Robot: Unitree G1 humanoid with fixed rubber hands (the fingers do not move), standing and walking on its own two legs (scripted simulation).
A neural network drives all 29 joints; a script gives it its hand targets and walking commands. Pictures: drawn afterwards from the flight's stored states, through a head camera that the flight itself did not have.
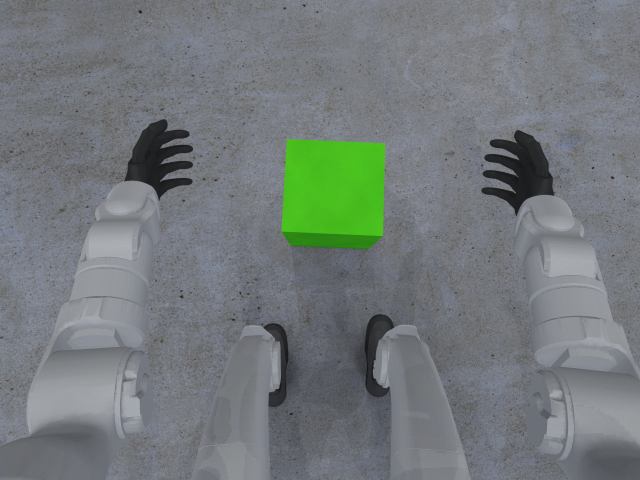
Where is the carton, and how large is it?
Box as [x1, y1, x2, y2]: [281, 139, 384, 248]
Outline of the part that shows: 287,139 281,231 291,245 368,248 382,235 384,143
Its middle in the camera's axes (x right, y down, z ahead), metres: +0.03 -0.10 +0.94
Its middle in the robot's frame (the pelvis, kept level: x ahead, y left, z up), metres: +0.52 -0.01 -0.55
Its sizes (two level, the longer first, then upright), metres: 0.210 0.200 0.250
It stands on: the floor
